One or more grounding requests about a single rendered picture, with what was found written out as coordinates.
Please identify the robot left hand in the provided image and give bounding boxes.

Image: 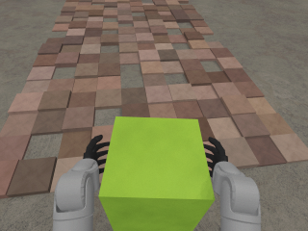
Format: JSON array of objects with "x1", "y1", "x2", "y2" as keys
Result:
[{"x1": 83, "y1": 135, "x2": 110, "y2": 174}]

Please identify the left robot forearm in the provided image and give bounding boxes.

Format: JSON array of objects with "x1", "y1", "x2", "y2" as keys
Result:
[{"x1": 52, "y1": 158, "x2": 100, "y2": 231}]

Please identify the carton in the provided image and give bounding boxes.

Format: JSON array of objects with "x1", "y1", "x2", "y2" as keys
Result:
[{"x1": 98, "y1": 116, "x2": 215, "y2": 231}]

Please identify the robot right hand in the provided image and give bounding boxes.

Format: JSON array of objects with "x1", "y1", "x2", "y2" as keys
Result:
[{"x1": 203, "y1": 137, "x2": 228, "y2": 177}]

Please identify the right robot forearm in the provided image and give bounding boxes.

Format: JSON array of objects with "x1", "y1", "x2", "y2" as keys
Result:
[{"x1": 212, "y1": 161, "x2": 262, "y2": 231}]

